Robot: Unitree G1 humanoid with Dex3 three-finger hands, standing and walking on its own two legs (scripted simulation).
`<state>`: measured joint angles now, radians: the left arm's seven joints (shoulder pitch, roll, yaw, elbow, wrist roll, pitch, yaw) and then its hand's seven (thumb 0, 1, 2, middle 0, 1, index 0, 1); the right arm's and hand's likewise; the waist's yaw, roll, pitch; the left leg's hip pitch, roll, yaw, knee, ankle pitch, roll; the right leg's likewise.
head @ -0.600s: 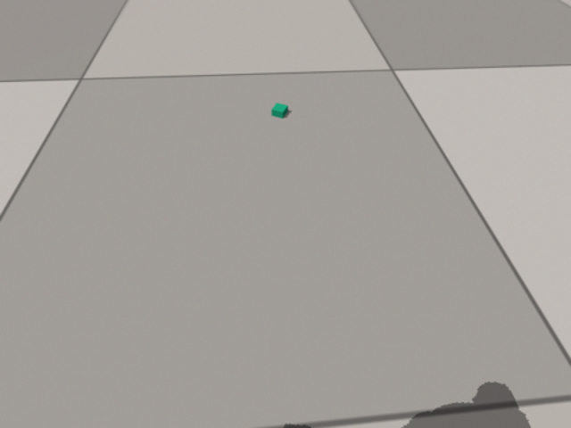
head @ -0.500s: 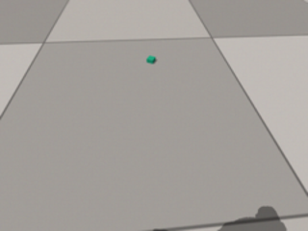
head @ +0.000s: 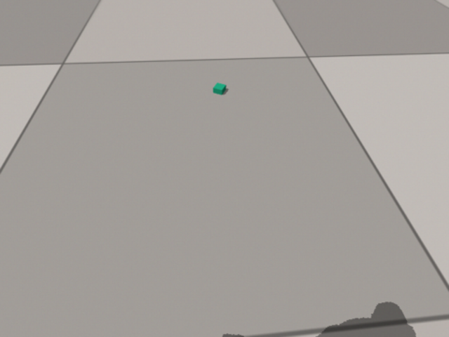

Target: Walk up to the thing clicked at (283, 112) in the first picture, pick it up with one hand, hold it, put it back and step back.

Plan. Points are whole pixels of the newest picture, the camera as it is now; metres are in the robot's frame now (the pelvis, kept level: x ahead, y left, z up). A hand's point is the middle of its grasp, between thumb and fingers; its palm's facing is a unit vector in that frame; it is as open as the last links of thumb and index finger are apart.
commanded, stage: stand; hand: left
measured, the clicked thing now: (219, 88) +2.00 +0.02 -0.76
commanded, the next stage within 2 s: walk up in 0.52 s
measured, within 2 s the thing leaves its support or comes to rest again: neither
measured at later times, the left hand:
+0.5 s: hand out of the picture +0.07 +0.25 -0.16, palm faces -0.03 -0.94 -0.34, open 7.4 cm
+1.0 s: hand (117, 331) +0.18 +0.21 -0.13, palm faces -0.03 -0.91 -0.41, open 7.4 cm
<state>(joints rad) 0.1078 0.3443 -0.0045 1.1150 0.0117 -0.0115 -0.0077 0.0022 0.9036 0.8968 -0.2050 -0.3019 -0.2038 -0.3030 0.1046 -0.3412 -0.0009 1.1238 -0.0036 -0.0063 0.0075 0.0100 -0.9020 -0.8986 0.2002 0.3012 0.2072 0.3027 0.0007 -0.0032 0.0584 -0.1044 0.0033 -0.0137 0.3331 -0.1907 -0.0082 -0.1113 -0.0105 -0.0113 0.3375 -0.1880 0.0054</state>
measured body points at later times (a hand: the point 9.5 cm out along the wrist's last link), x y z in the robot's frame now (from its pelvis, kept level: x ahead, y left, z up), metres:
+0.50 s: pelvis +0.00 +0.00 +0.00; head +0.01 +0.00 +0.45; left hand +0.07 +0.30 -0.13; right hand +0.07 -0.30 -0.13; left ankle +0.00 +0.12 -0.75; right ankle +0.00 -0.12 -0.75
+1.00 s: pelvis +0.13 -0.08 -0.01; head +0.11 -0.10 +0.44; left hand +0.18 +0.26 -0.10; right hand +0.19 -0.41 -0.13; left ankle +0.14 +0.05 -0.68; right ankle +0.09 -0.18 -0.75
